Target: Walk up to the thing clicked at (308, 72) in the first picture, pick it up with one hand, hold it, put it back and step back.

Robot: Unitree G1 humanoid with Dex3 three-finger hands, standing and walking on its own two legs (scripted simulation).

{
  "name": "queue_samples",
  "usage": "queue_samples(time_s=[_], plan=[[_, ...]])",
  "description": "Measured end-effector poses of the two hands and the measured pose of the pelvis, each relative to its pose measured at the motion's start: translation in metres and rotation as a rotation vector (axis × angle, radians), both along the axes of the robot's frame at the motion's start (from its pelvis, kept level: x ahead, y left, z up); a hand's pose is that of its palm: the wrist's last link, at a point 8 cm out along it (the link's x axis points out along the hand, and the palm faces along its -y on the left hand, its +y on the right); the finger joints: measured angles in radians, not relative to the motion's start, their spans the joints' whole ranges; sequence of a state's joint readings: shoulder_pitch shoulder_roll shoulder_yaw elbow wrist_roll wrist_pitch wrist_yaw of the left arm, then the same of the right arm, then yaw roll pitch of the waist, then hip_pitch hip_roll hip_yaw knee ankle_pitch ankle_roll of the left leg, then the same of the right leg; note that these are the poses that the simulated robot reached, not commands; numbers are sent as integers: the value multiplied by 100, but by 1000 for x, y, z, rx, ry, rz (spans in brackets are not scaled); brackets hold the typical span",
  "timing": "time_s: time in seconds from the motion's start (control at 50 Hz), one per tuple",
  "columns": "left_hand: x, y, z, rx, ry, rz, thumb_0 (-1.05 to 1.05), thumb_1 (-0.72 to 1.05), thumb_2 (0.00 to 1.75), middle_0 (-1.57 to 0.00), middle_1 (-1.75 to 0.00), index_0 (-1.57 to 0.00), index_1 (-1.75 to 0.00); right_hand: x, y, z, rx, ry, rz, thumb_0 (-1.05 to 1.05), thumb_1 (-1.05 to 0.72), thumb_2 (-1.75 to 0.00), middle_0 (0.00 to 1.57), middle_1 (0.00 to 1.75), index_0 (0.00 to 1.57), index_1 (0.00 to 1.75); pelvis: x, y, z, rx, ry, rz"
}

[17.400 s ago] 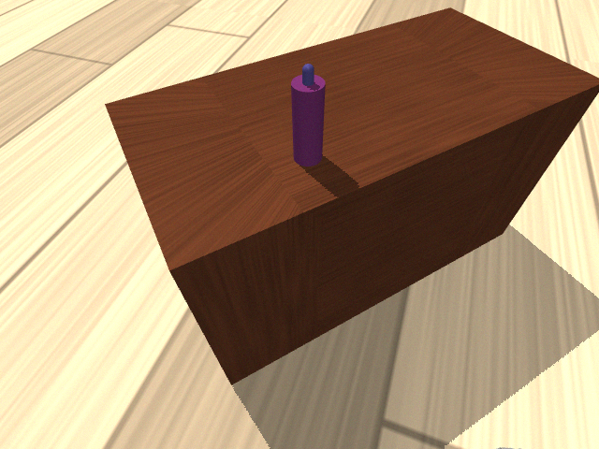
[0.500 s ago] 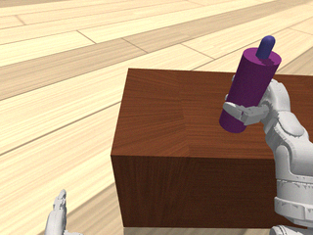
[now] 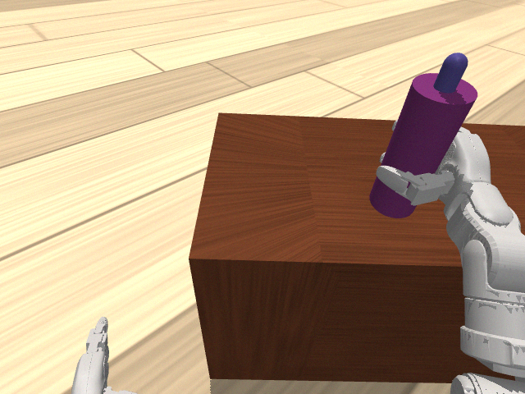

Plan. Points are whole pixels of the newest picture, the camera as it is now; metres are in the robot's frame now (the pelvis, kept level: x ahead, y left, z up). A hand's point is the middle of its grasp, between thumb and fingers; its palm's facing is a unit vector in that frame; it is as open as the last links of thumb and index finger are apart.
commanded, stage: hold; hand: right
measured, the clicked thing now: (418, 142) +0.33 -0.17 +0.26
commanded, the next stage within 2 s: crouch in 1.16 s
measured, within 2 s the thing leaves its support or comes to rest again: neither
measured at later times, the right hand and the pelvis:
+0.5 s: hand (413, 161) +0.34 -0.18 +0.23, palm faces +0.14 +0.99 -0.02, open 9.6 cm; pelvis +0.01 +0.00 +0.00, yaw +0 degrees
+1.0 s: hand (410, 164) +0.33 -0.17 +0.23, palm faces +0.11 +0.99 -0.03, open 9.6 cm; pelvis +0.00 +0.00 +0.00, yaw +0 degrees
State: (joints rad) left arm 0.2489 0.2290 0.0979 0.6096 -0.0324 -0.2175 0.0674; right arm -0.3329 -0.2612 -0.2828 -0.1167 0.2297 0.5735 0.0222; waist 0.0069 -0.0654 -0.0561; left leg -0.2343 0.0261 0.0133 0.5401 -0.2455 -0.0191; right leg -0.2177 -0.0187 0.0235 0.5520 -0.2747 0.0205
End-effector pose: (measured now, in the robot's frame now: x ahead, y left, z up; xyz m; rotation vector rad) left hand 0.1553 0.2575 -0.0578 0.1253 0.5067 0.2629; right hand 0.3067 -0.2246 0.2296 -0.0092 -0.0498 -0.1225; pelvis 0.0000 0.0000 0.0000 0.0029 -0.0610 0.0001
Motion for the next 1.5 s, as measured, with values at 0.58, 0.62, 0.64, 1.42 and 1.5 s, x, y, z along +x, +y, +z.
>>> queue_samples(time_s=[0.58, 0.62, 0.64, 1.42, 1.5], plan=[[4, -9, -9, -8, 48, -7, -1, -54, 5, -5, -5, -5, -5, 4, 0, -1, -19, 5, 14, -1, 39, -110, 75, 111, 77, 112, 5, -5, 0, 4, -1, -4], [5, -10, -9, -14, 43, -7, -1, -54, 5, -5, -5, -5, -5, 6, 2, -4, -13, 27, 28, -1, 39, -111, 75, 111, 77, 112, 4, -6, 0, 4, 0, -3], [6, -11, -8, -17, 38, -6, -1, -54, 5, -6, -5, -5, -5, 7, 2, -6, -7, 39, 32, -1, 39, -111, 75, 111, 77, 112, 4, -6, 0, 3, 0, -3], [0, -10, -7, -9, 36, -34, -1, -53, 5, -5, -5, -5, -5, 9, 7, -4, -9, 38, 26, -1, 39, -111, 75, 111, 78, 112, -4, 0, 1, 2, -4, -6], [4, -13, -1, -22, -13, -31, -1, -52, 5, -5, -5, -5, -4, 21, 9, -28, 30, 131, 37, -1, 39, -111, 76, 111, 78, 112, -4, 0, 1, -1, 6, -4]])
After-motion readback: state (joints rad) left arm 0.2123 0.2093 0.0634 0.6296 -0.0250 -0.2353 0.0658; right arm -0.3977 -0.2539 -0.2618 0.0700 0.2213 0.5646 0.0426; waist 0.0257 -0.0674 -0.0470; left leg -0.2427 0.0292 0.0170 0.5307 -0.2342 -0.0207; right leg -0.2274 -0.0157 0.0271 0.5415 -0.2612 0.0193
